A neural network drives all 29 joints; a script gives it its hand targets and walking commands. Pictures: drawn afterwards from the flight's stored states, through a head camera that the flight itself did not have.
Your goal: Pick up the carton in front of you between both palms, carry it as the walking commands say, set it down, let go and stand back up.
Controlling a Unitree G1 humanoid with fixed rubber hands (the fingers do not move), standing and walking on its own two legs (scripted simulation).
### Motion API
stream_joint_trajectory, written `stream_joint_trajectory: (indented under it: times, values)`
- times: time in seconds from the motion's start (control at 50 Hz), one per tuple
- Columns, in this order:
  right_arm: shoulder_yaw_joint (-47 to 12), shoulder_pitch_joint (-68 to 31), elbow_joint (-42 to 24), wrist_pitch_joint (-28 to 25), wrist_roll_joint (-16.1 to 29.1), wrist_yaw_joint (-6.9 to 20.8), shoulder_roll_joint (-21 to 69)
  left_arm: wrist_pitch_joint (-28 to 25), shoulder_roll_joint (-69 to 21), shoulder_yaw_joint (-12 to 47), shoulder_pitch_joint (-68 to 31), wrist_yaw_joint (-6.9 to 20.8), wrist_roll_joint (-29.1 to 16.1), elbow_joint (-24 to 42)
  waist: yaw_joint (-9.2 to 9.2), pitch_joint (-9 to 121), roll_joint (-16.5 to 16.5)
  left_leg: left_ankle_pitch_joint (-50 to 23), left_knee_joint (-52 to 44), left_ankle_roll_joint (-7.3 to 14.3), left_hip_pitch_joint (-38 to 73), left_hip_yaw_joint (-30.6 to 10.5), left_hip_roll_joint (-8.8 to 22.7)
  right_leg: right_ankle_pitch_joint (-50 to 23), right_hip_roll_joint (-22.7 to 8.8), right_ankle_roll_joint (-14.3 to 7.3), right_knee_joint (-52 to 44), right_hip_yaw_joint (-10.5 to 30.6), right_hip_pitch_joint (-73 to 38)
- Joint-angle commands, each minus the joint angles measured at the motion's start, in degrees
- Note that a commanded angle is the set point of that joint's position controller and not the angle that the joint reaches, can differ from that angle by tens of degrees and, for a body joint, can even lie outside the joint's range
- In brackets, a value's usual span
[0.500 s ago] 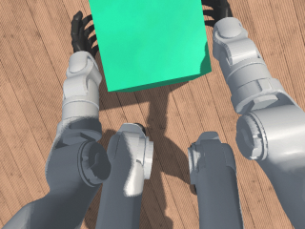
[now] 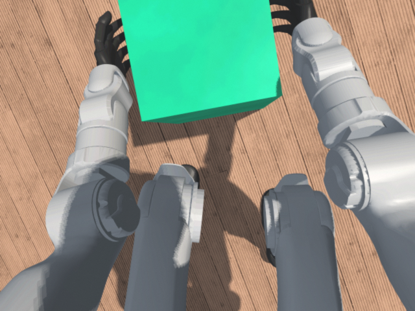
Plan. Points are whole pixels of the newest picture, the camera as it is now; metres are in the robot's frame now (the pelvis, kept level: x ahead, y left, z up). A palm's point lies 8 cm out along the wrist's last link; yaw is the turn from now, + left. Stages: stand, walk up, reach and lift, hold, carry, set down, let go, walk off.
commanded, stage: set down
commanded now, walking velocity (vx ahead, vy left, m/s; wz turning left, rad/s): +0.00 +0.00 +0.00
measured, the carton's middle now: (207, 61) +0.51 +0.07 -0.25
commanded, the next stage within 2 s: let go in 1.64 s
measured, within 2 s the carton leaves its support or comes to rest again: neither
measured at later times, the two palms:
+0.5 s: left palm (101, 77) +0.47 +0.25 -0.19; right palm (325, 31) +0.54 -0.13 -0.21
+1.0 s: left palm (47, 59) +0.47 +0.25 -0.06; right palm out of the picture +0.57 -0.12 -0.06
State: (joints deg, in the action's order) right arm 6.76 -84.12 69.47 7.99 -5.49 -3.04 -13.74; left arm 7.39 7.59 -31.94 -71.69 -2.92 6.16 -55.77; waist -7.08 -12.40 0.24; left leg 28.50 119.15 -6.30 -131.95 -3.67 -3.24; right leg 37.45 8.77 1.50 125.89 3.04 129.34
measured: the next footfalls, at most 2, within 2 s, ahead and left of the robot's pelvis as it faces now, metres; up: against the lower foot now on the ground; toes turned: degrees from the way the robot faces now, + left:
none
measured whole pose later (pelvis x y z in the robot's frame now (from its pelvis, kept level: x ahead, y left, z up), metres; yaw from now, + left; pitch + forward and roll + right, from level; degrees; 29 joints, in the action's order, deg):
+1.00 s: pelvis +0.00 +0.01 +0.06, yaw +1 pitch +43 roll +1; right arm 3.4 -78.0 63.1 7.6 5.0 -1.6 -24.1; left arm 5.7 9.4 -16.4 -63.1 -9.7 -8.9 -46.9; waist -8.2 -4.2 1.8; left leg 25.4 107.3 -2.2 -125.4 -0.9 -1.4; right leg 35.0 2.3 0.8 113.3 2.1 121.8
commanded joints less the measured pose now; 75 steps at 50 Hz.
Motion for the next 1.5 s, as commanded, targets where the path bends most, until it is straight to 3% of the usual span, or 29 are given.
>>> stream_joint_trajectory:
  times: [0.0, 0.18, 0.24, 0.3, 0.32, 0.38, 0.48, 0.64, 0.72, 0.8, 0.92, 1.0, 1.2, 1.48]
  values:
    - [-6.4, -20.15, -4.62, -2.28, 0.66, 9.61, 35.73, -0.43, -35.26, 13.75, -27.14, 10.88, -1.85, 1.25, 0.22, 44.85, 6.16, -16.51, -3.19, 3.87, 24.85, 7.67, -2.89, -15.74, -0.49, -2.64, -14.35, -1.76, -13.16]
    - [-4.43, -17.52, -2.75, -1.98, -1.94, 9.32, 26.24, -1.37, -27.28, 9.54, -22.99, 9.66, -0.1, -2.49, 1.03, 40.25, 6.51, -13.3, -3.11, 3.38, 22.52, 7.37, -1.9, -14.02, -2.03, -2.24, -14.46, -0.98, -14.13]
    - [-3.85, -16.55, -3.2, -2.81, -1.15, 6.88, 14.59, -3.2, -17.16, 5.6, -18.37, 7.0, -0.07, -4.2, 0.62, 40.8, 6.3, -13.5, -2.95, 2.5, 24.31, 8.09, -0.85, -14.33, -3.07, -1.57, -14.53, -0.86, -16.58]
    - [-2.5, -12.9, -4.12, -4.38, 1.77, 1.34, -8.99, -6.36, 5.44, 1.85, -10.94, 0.94, -2.78, -6.09, -0.6, 42.57, 5.69, -14.9, -2.95, 1.67, 26.9, 8.51, 0.74, -14.87, -4.83, -0.81, -14.27, -0.05, -18.9]
    - [-3.44, -13.87, -4.5, -4.77, 3.33, 0.06, -12.33, -7.42, 9.41, 2.62, -10.59, -0.66, -4.31, -6.25, -1.17, 43.66, 5.71, -15.67, -3.09, 1.66, 27.24, 8.44, 1.27, -15.25, -5.37, -0.54, -14.14, 0.44, -19.5]
    - [-8.08, -17.39, -5.0, -5.81, 8.79, -0.54, -13.82, -9.53, 12.52, 5.86, -11.55, -2.43, -9.34, -7.76, -2.38, 46.76, 7.64, -18.33, -2.76, 2.34, 27.0, 8.23, 2.48, -17.35, -6.64, -0.07, -13.25, 1.27, -20.75]
    - [-14.16, -18.95, -8.39, -6.66, 15.67, 0.65, -11.5, -10.85, 11.27, 13.82, -12.89, -1.8, -17.5, -7.1, -3.17, 52.65, 9.73, -23.5, -2.36, 3.24, 29.06, 7.26, 3.42, -21.16, -7.88, -0.09, -11.53, 1.58, -24.55]
    - [-11.52, -16.03, -15.39, -4.9, 14.8, -0.91, -17.03, -9.12, 13.38, 18.48, -8.55, -4.93, -24.4, 3.13, -1.76, 72.97, 10.32, -25.99, -4.72, 2.64, 42.53, 7.94, 2.1, -20.08, -7.18, -0.73, -11.49, -2.73, -35.94]
    - [-8.12, -14.41, -20.65, -2.07, 13.06, -1.33, -17.68, -5.98, 14.61, 17.08, -5.6, -7.1, -21.42, 12.12, -3.12, 79.9, 9.67, -22.34, -8.89, 2.67, 48.24, 9.56, 0.87, -15.59, -5.63, -1.09, -14.6, -4.73, -39.24]
    - [-5.06, -10.59, -15.93, -0.21, 12.25, -0.42, -16.74, -3.52, 11.93, 15.63, -5.11, -7.86, -17.13, 14.09, -3.62, 68.34, 6.22, -15.61, -13.46, 2.67, 45.23, 9.64, 0.79, -8.65, -5.16, -1.86, -18.87, -4.95, -31.03]
    - [-2.55, -7.09, -10.8, -1.33, 10.61, 1.34, -16.17, -2.76, 7.34, 15.21, -3.04, -6.87, -14.85, 14.52, -2.59, 64.04, 3.4, -16.53, -18.0, 2.28, 45.78, 9.16, 0.52, -9.24, -4.76, -2.17, -23.98, -5.0, -25.76]
    - [-1.62, -6.41, -11.94, -1.52, 9.27, 1.92, -16.3, -2.16, 6.37, 14.63, -0.83, -6.36, -14.19, 15.62, -2.6, 67.09, 4.51, -17.83, -21.42, 2.03, 47.6, 9.17, 0.11, -10.61, -4.44, -1.99, -27.58, -5.15, -28.98]
    - [-1.46, -4.93, -23.09, 1.8, 7.27, 2.65, -14.61, 0.43, 8.09, 12.02, 5.13, -5.12, -13.18, 23.87, -3.92, 79.69, 10.94, -23.63, -30.78, 2.34, 51.11, 10.79, -0.82, -19.6, -3.29, -0.35, -36.74, -5.32, -48.07]
    - [2.59, 2.93, -21.65, 1.76, 3.87, 4.91, -12.09, 0.47, 5.12, 10.26, 11.45, -2.48, -9.39, 24.39, -3.23, 74.68, 8.31, -27.93, -45.77, 2.04, 60.72, 9.76, -0.77, -25.6, -3.41, -0.16, -52.03, -3.93, -56.51]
